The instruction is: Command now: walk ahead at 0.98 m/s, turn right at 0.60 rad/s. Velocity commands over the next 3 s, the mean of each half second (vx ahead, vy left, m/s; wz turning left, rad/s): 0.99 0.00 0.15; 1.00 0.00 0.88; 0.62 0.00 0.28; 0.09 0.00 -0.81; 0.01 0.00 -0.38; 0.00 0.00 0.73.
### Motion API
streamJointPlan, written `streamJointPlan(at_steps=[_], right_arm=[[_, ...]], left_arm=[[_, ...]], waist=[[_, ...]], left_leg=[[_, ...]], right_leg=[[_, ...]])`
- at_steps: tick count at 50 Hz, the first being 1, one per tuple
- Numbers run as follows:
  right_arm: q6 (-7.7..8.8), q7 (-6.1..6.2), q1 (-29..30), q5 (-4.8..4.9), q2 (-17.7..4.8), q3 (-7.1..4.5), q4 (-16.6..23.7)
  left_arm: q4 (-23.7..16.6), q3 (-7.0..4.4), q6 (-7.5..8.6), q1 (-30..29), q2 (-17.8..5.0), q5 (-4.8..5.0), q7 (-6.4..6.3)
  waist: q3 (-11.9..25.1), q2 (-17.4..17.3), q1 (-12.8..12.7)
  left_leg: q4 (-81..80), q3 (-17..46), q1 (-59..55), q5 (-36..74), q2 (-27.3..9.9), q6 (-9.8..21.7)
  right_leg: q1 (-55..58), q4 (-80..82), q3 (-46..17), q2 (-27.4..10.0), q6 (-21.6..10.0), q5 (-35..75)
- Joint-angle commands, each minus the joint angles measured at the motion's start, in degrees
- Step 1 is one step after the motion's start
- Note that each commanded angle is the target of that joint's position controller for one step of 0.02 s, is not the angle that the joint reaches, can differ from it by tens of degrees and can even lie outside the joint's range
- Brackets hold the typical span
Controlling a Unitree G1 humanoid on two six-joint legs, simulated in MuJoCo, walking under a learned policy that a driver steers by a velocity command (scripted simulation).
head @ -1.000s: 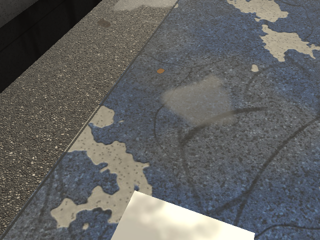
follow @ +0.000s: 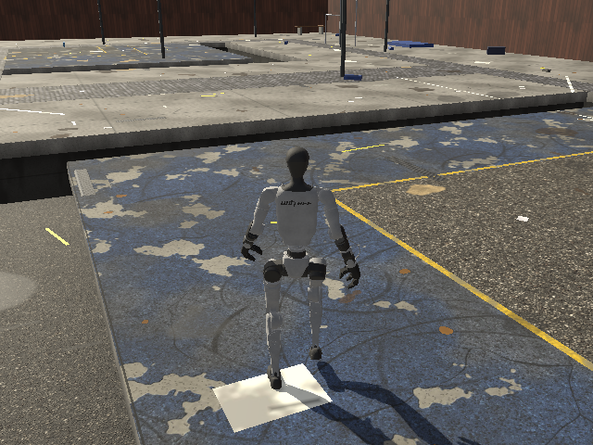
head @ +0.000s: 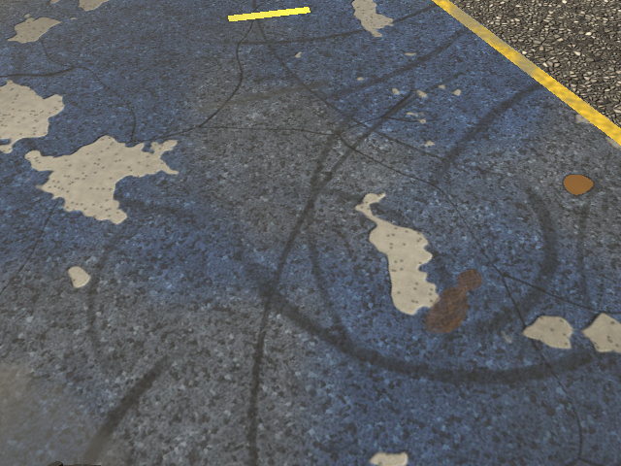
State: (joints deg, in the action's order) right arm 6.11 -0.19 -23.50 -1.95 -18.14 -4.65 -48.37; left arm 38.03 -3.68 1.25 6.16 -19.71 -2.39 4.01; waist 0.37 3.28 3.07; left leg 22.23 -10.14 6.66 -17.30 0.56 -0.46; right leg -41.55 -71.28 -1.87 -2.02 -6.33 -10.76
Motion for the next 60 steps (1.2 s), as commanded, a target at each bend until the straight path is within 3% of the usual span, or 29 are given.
streamJointPlan(at_steps=[1,5,7,9,10,11,12,13,15,18,23,29,32,33,34,35,36,38,40,42,47,50,53,54,55,56,57,59,60], right_arm=[[2.35,-0.77,4.11,0.04,-1.46,1.04,2.58],[2.22,-0.72,-2.04,0.85,-4.61,1.02,-0.40],[1.30,-0.27,-5.31,1.04,-7.78,0.92,-2.45],[-0.13,0.64,-5.62,0.82,-11.68,0.58,-3.82],[-0.82,0.95,-4.01,1.28,-12.34,0.53,-3.54],[-0.79,0.58,-4.45,1.15,-8.22,1.41,-1.96],[-0.56,-0.82,-10.99,2.92,2.21,3.35,1.07],[-0.48,-0.02,-3.21,3.55,-4.47,1.67,2.42],[-0.50,-0.48,1.50,3.18,-2.09,1.96,2.98],[-3.57,-1.98,-2.02,1.45,1.03,1.93,0.04],[-5.22,-3.20,11.47,1.42,3.13,2.44,5.14],[-4.51,-4.63,17.60,1.14,-0.09,3.11,7.73],[-5.27,-3.42,-6.88,1.23,-6.79,0.32,1.18],[-5.30,-2.19,-16.89,1.63,-9.63,-1.51,-1.89],[-5.84,-1.10,-11.12,3.17,-10.96,-2.49,-2.22],[-6.17,-1.13,-4.12,1.09,-16.58,-3.02,0.79],[-6.16,-0.58,-2.30,0.70,-15.85,-3.57,3.39],[-5.33,0.02,0.67,0.78,-7.43,-1.68,2.10],[-3.29,0.34,2.16,1.51,-6.68,-1.03,2.43],[-1.74,0.13,2.58,1.92,-7.11,-0.91,2.97],[-1.41,-0.45,-1.87,2.66,-8.29,-1.87,2.63],[-1.63,-0.55,-3.33,2.28,-8.92,-2.37,2.54],[-1.32,-0.30,1.15,1.67,-12.27,-3.11,4.02],[-0.98,-0.63,5.06,1.52,-13.44,-3.28,4.91],[-0.21,-0.70,6.81,1.45,-7.95,-1.78,6.51],[-0.45,-0.45,-0.28,3.95,1.82,0.86,8.99],[-1.53,0.11,0.28,2.95,-3.02,1.24,9.34],[-2.59,-0.55,8.37,0.07,-5.69,0.63,8.26],[-2.92,-1.04,9.64,-0.41,-4.16,0.95,8.55]], left_arm=[[-5.12,1.97,0.26,-1.68,1.83,0.13,0.84],[-6.99,3.38,1.43,-11.69,2.64,0.01,2.15],[-6.83,3.36,1.91,-12.30,1.73,-0.35,1.40],[-3.55,2.05,2.28,-1.13,-1.33,-1.04,-0.27],[0.52,0.81,2.58,11.41,-3.69,-1.01,-1.27],[3.25,-0.96,2.55,19.95,-8.85,-2.19,-2.67],[2.43,-1.99,3.08,18.49,-13.47,-3.19,-3.37],[2.58,-2.15,3.15,19.69,-11.23,-1.42,-3.48],[5.40,-0.87,4.16,13.36,-5.14,-0.71,-3.18],[7.08,0.56,5.37,11.11,0.91,0.75,-3.23],[10.10,1.10,7.28,12.42,2.79,1.52,-3.06],[11.29,0.59,6.79,15.29,-3.80,1.49,-5.75],[8.43,-1.21,3.99,8.30,-9.47,0.37,-7.26],[7.65,-1.59,3.06,5.28,-9.67,0.24,-6.59],[6.43,0.38,3.55,1.98,-1.43,-0.16,-4.78],[-0.01,2.10,4.97,10.88,2.74,0.46,-4.42],[-1.61,2.76,6.71,9.79,0.39,0.17,-4.39],[-0.93,2.23,7.14,3.65,-2.80,-0.55,-4.30],[-1.02,3.03,4.40,3.86,-1.47,-2.29,-4.28],[-2.26,3.64,2.57,1.53,-0.05,-2.34,-3.95],[-8.13,5.20,2.67,-12.08,2.78,0.18,-2.78],[-9.91,4.97,3.14,-14.55,1.46,0.76,-3.19],[-6.95,2.38,3.83,-2.12,-4.75,1.18,-4.57],[-4.09,1.02,4.11,9.90,-7.35,1.33,-5.39],[-1.83,-0.78,4.29,23.09,-11.30,-0.04,-6.67],[-2.00,-1.36,4.27,21.55,-14.47,-2.83,-6.53],[-2.63,-1.99,3.66,15.46,-12.21,-1.63,-6.02],[-1.46,0.33,3.70,9.83,-2.01,-0.81,-4.97],[0.46,0.82,4.10,11.53,-0.79,-0.90,-4.53]], waist=[[-6.96,-6.04,-5.30],[-10.35,-2.88,-2.08],[-8.38,-5.44,-2.79],[0.32,-10.32,-9.58],[6.85,-10.20,-15.86],[14.07,-7.05,-17.36],[22.87,7.62,-8.88],[23.44,0.68,-12.94],[4.51,-1.98,-7.37],[-0.05,0.56,-2.16],[-7.28,1.35,-1.36],[-5.85,0.25,0.59],[6.51,3.77,13.78],[9.44,-0.26,18.16],[1.12,-15.20,12.93],[8.12,-20.72,0.73],[13.18,-13.71,2.79],[-0.78,3.85,-1.55],[-4.54,4.47,-5.05],[-5.61,3.87,-5.49],[-4.42,-3.04,1.49],[-2.45,-6.43,3.41],[5.83,-6.78,-3.56],[11.17,-6.42,-10.92],[18.34,-1.47,-15.79],[23.81,15.15,-8.44],[21.12,15.13,-6.89],[5.28,-0.90,-6.29],[3.23,-1.79,-5.67]], left_leg=[[-17.86,9.08,4.85,9.56,-14.61,6.98],[-24.24,0.21,4.33,25.69,-13.06,6.92],[-18.20,0.07,-4.54,51.43,-14.28,7.73],[0.87,1.36,-8.95,73.72,-15.79,7.46],[16.32,1.75,-4.12,70.03,-14.44,7.08],[36.20,3.48,9.89,43.95,-10.82,7.07],[58.34,8.98,30.80,-11.52,-2.53,6.01],[62.44,15.05,33.69,-5.75,-2.41,7.64],[55.39,14.19,34.69,4.13,-6.54,7.27],[51.88,14.20,28.90,5.84,-9.18,5.88],[43.06,8.56,35.17,17.31,-8.19,5.43],[20.74,-2.79,23.14,24.50,0.54,10.15],[21.58,-0.08,-2.09,13.49,4.85,13.72],[16.92,5.06,-13.66,9.19,4.03,16.61],[13.98,13.95,-14.55,10.01,0.66,18.00],[8.74,43.16,-26.01,14.72,-9.33,28.87],[-6.62,59.99,-28.72,-6.91,-15.75,31.79],[-11.87,52.27,-8.59,-10.51,-12.15,23.68],[-11.39,43.84,4.81,1.09,-7.70,22.35],[-12.55,36.71,13.29,6.11,-3.38,21.29],[-10.04,30.65,10.19,26.87,1.80,15.30],[-6.12,32.85,1.83,35.27,-0.07,13.53],[8.90,34.08,-0.71,48.71,-0.18,9.84],[21.61,32.90,3.74,46.62,1.35,8.84],[39.33,28.92,12.39,30.55,3.76,8.60],[55.36,22.19,30.35,-14.46,9.39,6.98],[60.17,18.44,37.44,-9.02,5.01,7.37],[54.89,16.36,35.38,-0.14,0.59,5.64],[53.20,16.42,33.51,-1.93,0.33,4.77]], right_leg=[[-4.66,7.58,-5.36,-2.27,0.30,7.88],[8.01,27.06,6.39,0.89,-2.07,13.64],[12.00,32.08,9.49,3.64,-3.40,8.24],[25.87,34.30,8.62,6.84,-4.46,-0.40],[41.08,40.03,6.33,6.45,-5.05,1.31],[58.08,37.70,-4.96,-3.66,-4.82,-10.33],[72.62,42.71,-33.77,-23.11,-7.01,-22.75],[65.82,51.36,-39.54,-22.97,-4.67,-22.08],[46.96,54.91,-21.86,-17.49,-2.77,-8.85],[35.55,60.10,-7.73,-12.34,0.46,-2.00],[32.52,64.68,10.83,-6.87,4.06,19.42],[42.44,58.28,19.30,-7.95,6.76,60.74],[40.49,27.43,16.53,-11.50,6.03,76.59],[32.55,4.70,15.98,-8.49,5.12,59.27],[14.66,-18.61,14.10,4.40,5.31,-4.83],[-5.01,-31.38,3.23,7.06,7.73,-18.08],[-11.11,-28.68,-4.37,4.91,6.69,-15.67],[-6.37,-14.64,-4.62,-0.92,6.44,-8.86],[0.47,-7.31,-4.30,-3.55,8.52,-8.87],[5.30,2.20,-2.03,-5.16,10.24,-7.94],[11.32,29.46,2.57,-1.25,9.53,14.34],[13.33,37.72,1.83,1.25,8.31,15.48],[31.81,42.00,-0.08,4.43,6.70,7.20],[44.39,41.74,-0.69,2.47,5.87,3.55],[58.42,40.54,-9.77,-7.71,4.17,-14.11],[70.08,49.86,-39.96,-25.41,-0.63,-29.03],[64.51,56.13,-51.58,-25.59,-3.59,-34.69],[47.31,53.58,-28.76,-17.34,-3.80,-3.55],[42.95,51.95,-21.65,-14.96,-3.66,15.98]])
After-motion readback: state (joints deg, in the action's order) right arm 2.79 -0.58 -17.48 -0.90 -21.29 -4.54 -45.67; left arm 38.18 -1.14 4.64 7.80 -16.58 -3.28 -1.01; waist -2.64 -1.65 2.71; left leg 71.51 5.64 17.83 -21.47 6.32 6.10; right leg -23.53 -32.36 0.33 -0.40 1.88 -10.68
